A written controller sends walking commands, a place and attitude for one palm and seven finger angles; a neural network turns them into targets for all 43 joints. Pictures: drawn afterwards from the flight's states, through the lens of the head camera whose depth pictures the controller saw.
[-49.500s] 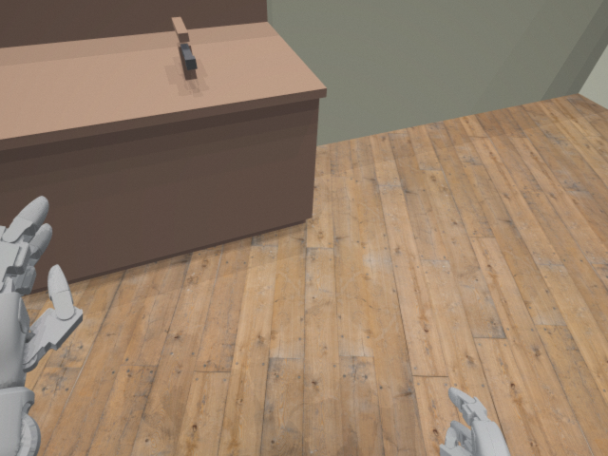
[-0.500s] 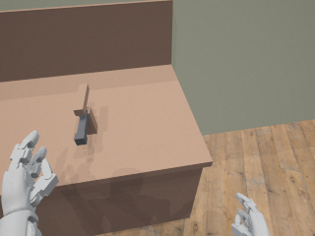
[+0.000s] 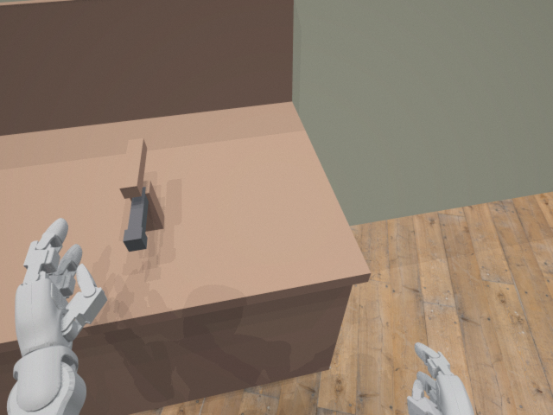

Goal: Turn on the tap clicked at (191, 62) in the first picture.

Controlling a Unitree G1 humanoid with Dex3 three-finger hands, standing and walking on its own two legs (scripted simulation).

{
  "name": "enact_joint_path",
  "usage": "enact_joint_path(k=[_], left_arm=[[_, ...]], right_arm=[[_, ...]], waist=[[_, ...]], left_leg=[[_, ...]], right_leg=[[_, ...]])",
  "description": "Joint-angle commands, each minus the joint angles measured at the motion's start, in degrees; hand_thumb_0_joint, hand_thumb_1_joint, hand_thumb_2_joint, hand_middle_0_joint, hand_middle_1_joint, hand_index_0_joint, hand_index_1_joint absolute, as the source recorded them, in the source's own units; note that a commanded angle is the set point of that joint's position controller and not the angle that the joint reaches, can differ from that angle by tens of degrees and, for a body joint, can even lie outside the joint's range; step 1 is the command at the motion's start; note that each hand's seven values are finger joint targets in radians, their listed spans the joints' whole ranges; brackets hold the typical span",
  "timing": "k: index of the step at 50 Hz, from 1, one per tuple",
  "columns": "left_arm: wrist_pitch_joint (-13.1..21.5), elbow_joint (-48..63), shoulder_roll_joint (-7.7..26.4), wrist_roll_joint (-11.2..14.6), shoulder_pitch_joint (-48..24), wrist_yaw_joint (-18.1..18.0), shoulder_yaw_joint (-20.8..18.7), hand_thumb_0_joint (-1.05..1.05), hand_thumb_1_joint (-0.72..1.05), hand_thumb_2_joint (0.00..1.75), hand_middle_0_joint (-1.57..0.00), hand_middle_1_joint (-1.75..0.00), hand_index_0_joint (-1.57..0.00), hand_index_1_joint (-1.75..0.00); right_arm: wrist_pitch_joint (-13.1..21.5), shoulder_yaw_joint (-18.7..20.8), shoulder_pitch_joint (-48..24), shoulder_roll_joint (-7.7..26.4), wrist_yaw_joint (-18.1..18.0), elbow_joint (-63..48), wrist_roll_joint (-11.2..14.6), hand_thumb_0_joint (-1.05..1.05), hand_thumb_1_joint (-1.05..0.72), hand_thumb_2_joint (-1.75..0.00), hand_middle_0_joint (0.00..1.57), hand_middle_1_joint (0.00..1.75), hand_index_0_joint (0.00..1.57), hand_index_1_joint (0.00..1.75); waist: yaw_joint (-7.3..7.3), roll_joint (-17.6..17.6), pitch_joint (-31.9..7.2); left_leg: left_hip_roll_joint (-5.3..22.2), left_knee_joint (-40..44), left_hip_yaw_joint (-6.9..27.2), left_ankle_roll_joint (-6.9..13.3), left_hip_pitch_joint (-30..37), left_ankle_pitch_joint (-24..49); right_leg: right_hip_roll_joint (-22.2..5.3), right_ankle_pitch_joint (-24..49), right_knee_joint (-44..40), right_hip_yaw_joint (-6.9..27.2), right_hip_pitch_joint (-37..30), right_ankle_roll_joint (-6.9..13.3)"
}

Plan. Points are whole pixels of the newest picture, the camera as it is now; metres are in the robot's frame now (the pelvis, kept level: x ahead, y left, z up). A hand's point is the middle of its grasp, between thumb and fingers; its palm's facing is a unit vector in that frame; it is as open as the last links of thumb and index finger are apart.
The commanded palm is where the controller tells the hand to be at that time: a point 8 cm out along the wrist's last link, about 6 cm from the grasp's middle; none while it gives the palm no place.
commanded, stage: reach beside the lever's end, fingers flat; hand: left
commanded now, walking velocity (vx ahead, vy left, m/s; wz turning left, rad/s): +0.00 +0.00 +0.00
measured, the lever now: (135, 239) +0.36 +0.27 +0.05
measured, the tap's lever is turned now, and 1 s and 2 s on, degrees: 0 0 0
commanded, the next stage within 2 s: push the lever round in 1.50 s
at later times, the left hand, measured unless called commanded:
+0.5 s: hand (107, 274) +0.27 +0.27 +0.08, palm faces +0.49 -0.86 -0.09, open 7.7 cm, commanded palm +0.23 +0.31 +0.08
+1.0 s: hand (117, 258) +0.31 +0.28 +0.06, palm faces +0.50 -0.86 -0.10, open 7.8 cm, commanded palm +0.27 +0.32 +0.05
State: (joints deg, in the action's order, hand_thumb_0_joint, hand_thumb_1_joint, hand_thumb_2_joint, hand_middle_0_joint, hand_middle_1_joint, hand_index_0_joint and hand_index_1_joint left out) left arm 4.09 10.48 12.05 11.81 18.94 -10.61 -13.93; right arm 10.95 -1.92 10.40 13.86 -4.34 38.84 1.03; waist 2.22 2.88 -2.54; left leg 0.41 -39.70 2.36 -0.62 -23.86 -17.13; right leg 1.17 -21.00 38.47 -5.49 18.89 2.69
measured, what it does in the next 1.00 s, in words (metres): stands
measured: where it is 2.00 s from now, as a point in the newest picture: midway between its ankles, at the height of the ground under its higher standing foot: outside the picture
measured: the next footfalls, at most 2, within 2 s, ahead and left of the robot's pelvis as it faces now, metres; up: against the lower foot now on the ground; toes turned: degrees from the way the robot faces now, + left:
none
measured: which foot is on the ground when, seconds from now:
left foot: down 0.00-1.00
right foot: down 0.00-1.00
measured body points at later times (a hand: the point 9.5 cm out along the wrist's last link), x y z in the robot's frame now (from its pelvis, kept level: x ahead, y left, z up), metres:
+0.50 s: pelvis +0.00 +0.01 -0.01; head +0.01 +0.00 +0.44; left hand +0.24 +0.31 +0.09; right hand +0.18 -0.22 -0.10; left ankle +0.04 +0.13 -0.72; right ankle -0.01 -0.09 -0.72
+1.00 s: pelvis +0.00 +0.01 -0.01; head +0.03 +0.00 +0.43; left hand +0.28 +0.32 +0.07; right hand +0.15 -0.24 -0.12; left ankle +0.04 +0.13 -0.72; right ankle -0.01 -0.09 -0.72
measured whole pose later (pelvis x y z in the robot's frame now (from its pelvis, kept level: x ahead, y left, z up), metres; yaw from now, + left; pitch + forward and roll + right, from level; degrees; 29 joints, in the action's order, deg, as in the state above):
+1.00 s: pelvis +0.00 +0.01 -0.01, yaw -1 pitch +7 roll -2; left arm 14.7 -18.2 14.4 9.3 -2.0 -9.8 -19.5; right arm 6.5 -0.5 11.8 14.5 -2.9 39.5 0.5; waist 0.0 2.3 -4.2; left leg 0.7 -46.7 1.9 0.0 -34.4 -19.9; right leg 1.3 -23.1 44.7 -5.0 29.2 2.2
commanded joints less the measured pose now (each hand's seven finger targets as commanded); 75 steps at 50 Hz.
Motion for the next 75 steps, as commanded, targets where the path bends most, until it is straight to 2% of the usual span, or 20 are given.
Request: enact_joint_path(k=[1, 5, 12, 15, 24, 25, 28, 30, 31, 38, 45, 51, 54, 60, 61, 66, 69, 70, 74, 75], left_arm=[[4.16, 10.49, 9.50, -0.77, -8.43, -0.63, -5.00, 0.00, 0.90, 0.90, -0.19, -0.26, -0.19, -0.26], [5.18, 8.49, 11.29, -0.94, -8.93, -0.72, -7.27, 0.00, 0.90, 0.90, -0.18, -0.25, -0.18, -0.25], [7.49, 6.45, 8.41, -1.31, -12.60, -0.45, -3.77, 0.00, 0.90, 0.90, -0.18, -0.23, -0.18, -0.23], [7.99, 4.51, 11.06, -1.80, -17.06, -0.70, -5.42, 0.00, 0.90, 0.90, -0.18, -0.22, -0.18, -0.22], [9.58, -2.01, 10.69, -2.16, -21.88, -0.76, -5.28, 0.00, 0.90, 0.90, -0.17, -0.20, -0.17, -0.20], [9.57, -3.38, 12.93, -2.41, -20.92, -0.85, -7.80, 0.00, 0.90, 0.90, -0.17, -0.20, -0.17, -0.20], [10.04, -4.33, 10.81, -2.05, -21.81, -0.28, -5.97, 0.00, 0.90, 0.90, -0.16, -0.19, -0.16, -0.19], [10.41, -6.00, 13.54, -2.21, -21.62, -0.33, -8.72, 0.00, 0.90, 0.90, -0.16, -0.19, -0.16, -0.19], [10.66, -6.11, 11.24, -2.15, -22.58, -0.09, -6.45, 0.00, 0.90, 0.90, -0.16, -0.18, -0.16, -0.18], [13.37, -9.97, 12.38, -2.70, -30.22, -0.21, -6.52, 0.00, 0.90, 0.90, -0.16, -0.17, -0.16, -0.17], [14.12, -15.30, 15.87, -3.01, -31.37, 0.03, -10.21, 0.00, 0.90, 0.90, -0.15, -0.15, -0.15, -0.15], [16.00, -16.57, 14.87, -3.25, -33.88, 0.64, -9.27, 0.00, 0.90, 0.90, -0.15, -0.15, -0.15, -0.15], [16.35, -19.47, 14.84, -2.85, -34.64, 1.14, -9.20, 0.00, 0.90, 0.90, -0.15, -0.15, -0.15, -0.15], [16.96, -19.93, 20.31, -2.71, -34.02, 1.80, -14.43, 0.00, 0.90, 0.90, -0.15, -0.15, -0.15, -0.15], [17.19, -19.14, 17.56, -2.60, -34.32, 2.02, -12.01, 0.00, 0.90, 0.90, -0.15, -0.15, -0.15, -0.15], [17.79, -19.06, 15.29, -2.30, -34.03, 2.47, -9.92, 0.00, 0.90, 0.90, -0.15, -0.15, -0.15, -0.15], [17.44, -20.05, 15.96, -1.73, -33.06, 2.93, -10.57, 0.00, 0.90, 0.90, -0.15, -0.15, -0.15, -0.15], [17.28, -19.69, 17.05, -2.14, -33.16, 2.67, -11.43, 0.00, 0.90, 0.90, -0.15, -0.15, -0.15, -0.15], [17.58, -18.81, 15.96, -2.32, -37.29, 1.91, -9.76, 0.00, 0.90, 0.90, -0.15, -0.15, -0.15, -0.15], [17.58, -19.65, 17.95, -2.67, -35.61, 1.36, -12.10, 0.00, 0.90, 0.90, -0.15, -0.15, -0.15, -0.15]], right_arm=[[2.65, 2.37, -7.28, 6.30, -0.54, -9.45, -0.01, 0.00, -0.90, -0.90, 0.20, 0.30, 0.20, 0.30], [1.99, 2.78, -6.52, 6.40, -0.33, -9.12, -0.14, 0.00, -0.90, -0.90, 0.20, 0.30, 0.20, 0.30], [1.73, 2.79, -6.42, 6.66, 0.14, -9.15, -0.22, 0.00, -0.90, -0.90, 0.20, 0.30, 0.20, 0.30], [1.48, 2.84, -6.50, 7.02, -0.23, -8.53, -0.11, 0.00, -0.90, -0.90, 0.20, 0.30, 0.20, 0.30], [0.68, 3.09, -5.38, 7.22, 0.19, -8.21, -0.46, 0.00, -0.90, -0.90, 0.20, 0.30, 0.20, 0.30], [0.41, 3.32, -4.72, 7.42, 0.17, -7.80, -0.46, 0.00, -0.90, -0.90, 0.20, 0.30, 0.20, 0.30], [0.08, 3.34, -4.62, 7.26, 0.51, -8.43, -0.46, 0.00, -0.90, -0.90, 0.20, 0.30, 0.20, 0.30], [-0.36, 3.53, -4.24, 7.48, 0.47, -8.03, -0.35, 0.00, -0.90, -0.90, 0.20, 0.30, 0.20, 0.30], [-0.41, 3.37, -4.37, 7.31, 0.62, -8.42, -0.32, 0.00, -0.90, -0.90, 0.20, 0.30, 0.20, 0.30], [-0.28, 3.65, -3.55, 7.90, 0.51, -7.58, -0.51, 0.00, -0.90, -0.90, 0.20, 0.30, 0.20, 0.30], [-1.45, 4.00, -1.89, 8.31, 0.54, -6.80, -0.55, 0.00, -0.90, -0.90, 0.20, 0.30, 0.20, 0.30], [-2.05, 4.30, -0.85, 8.15, 1.01, -7.06, -0.62, 0.00, -0.90, -0.90, 0.20, 0.30, 0.20, 0.30], [-2.43, 4.42, -0.42, 8.49, 1.15, -6.95, -0.52, 0.00, -0.90, -0.90, 0.20, 0.30, 0.20, 0.30], [-3.50, 4.63, 0.12, 8.60, 1.02, -6.99, -0.45, 0.00, -0.90, -0.90, 0.20, 0.30, 0.20, 0.30], [-3.52, 4.49, 0.14, 8.31, 1.16, -7.53, -0.51, 0.00, -0.90, -0.90, 0.20, 0.30, 0.20, 0.30], [-3.21, 4.62, 0.43, 8.49, 1.31, -7.25, -0.46, 0.00, -0.90, -0.90, 0.20, 0.30, 0.20, 0.30], [-3.17, 4.77, 0.31, 8.83, 1.15, -7.35, -0.34, 0.00, -0.90, -0.90, 0.20, 0.30, 0.20, 0.30], [-3.26, 4.70, 0.25, 8.80, 1.08, -7.15, -0.24, 0.00, -0.90, -0.90, 0.20, 0.30, 0.20, 0.30], [-3.07, 4.48, -0.11, 8.76, 0.99, -7.30, -0.38, 0.00, -0.90, -0.90, 0.20, 0.30, 0.20, 0.30], [-3.25, 4.63, 0.07, 8.78, 0.88, -6.96, -0.46, 0.00, -0.90, -0.90, 0.20, 0.30, 0.20, 0.30]], waist=[[0.11, -1.05, -6.53], [0.41, -0.31, -7.71], [-0.83, -0.08, -7.19], [-1.24, 0.19, -6.37], [-1.27, 0.15, -10.57], [-0.77, -0.08, -10.99], [-1.00, -0.27, -11.55], [-0.67, 0.14, -10.81], [-1.14, 0.21, -10.42], [-2.20, 0.07, -12.38], [-1.89, 0.07, -13.44], [-2.23, 1.77, -16.15], [-2.77, -0.21, -14.96], [-1.69, 1.55, -16.79], [-2.06, 0.99, -17.52], [-2.70, 1.54, -16.51], [-2.64, -0.52, -16.18], [-2.24, 1.96, -15.72], [-3.42, 0.10, -15.53], [-2.61, 0.13, -15.32]], left_leg=[[-1.67, 5.07, 0.28, 2.02, 5.26, 4.93], [-1.52, 4.59, 0.24, 1.88, 5.09, 6.59], [-1.30, 3.96, 0.92, 1.72, 4.56, 5.82], [-1.30, 4.09, 1.21, 1.83, 3.59, 3.15], [-1.51, 2.53, 1.18, 1.72, 3.22, 5.61], [-1.44, 2.60, 1.21, 1.65, 2.86, 6.26], [-1.48, 1.91, 0.90, 1.68, 2.71, 7.42], [-1.28, 2.01, 1.12, 1.56, 1.92, 7.24], [-1.39, 1.93, 0.98, 1.61, 1.71, 6.81], [-1.35, 0.35, 1.23, 1.91, 0.61, 4.59], [-1.34, -0.71, 1.11, 1.92, -1.21, 5.92], [-1.27, -2.27, 0.90, 1.90, -0.99, 8.06], [-1.23, -2.96, 0.71, 2.13, -2.77, 6.78], [-1.23, -3.36, 0.41, 2.37, -3.72, 7.53], [-1.32, -3.24, 0.46, 2.36, -3.26, 7.96], [-1.06, -3.46, 0.89, 2.23, -2.69, 7.80], [-1.12, -3.47, 0.71, 2.40, -3.77, 6.47], [-1.13, -3.19, 0.99, 2.25, -3.51, 6.37], [-1.07, -3.22, 1.33, 2.32, -3.55, 4.10], [-1.04, -3.06, 1.40, 2.29, -3.98, 4.12]], right_leg=[[-1.10, 8.45, -8.13, 3.40, 1.36, -1.46], [-0.81, 10.46, -7.40, 3.27, 0.87, -1.22], [-0.52, 9.52, -5.93, 2.68, 3.28, -1.15], [-0.41, 6.53, -6.23, 2.94, 4.56, -1.12], [-0.23, 9.41, -4.43, 2.93, 4.25, -1.03], [-0.11, 10.08, -4.29, 2.86, 3.46, -0.90], [-0.14, 11.71, -3.74, 2.82, 3.70, -1.08], [0.07, 11.26, -3.63, 2.81, 4.01, -0.93], [-0.11, 11.03, -3.43, 2.75, 4.42, -1.06], [0.05, 8.75, -2.30, 3.18, 6.87, -1.14], [0.20, 10.62, -1.23, 3.31, 6.88, -1.18], [0.21, 12.80, 0.35, 3.35, 7.34, -1.14], [0.34, 12.16, 0.45, 3.52, 8.73, -1.37], [0.35, 13.27, 0.81, 4.12, 6.95, -1.29], [0.35, 13.65, 1.15, 3.93, 6.82, -1.39], [0.60, 12.91, 1.37, 3.48, 8.51, -1.29], [0.58, 11.97, 0.85, 3.69, 8.53, -1.45], [0.57, 11.26, 0.93, 3.58, 8.75, -1.19], [0.65, 8.84, 0.89, 3.40, 10.30, -1.39], [0.74, 8.67, 0.80, 3.45, 9.67, -1.26]])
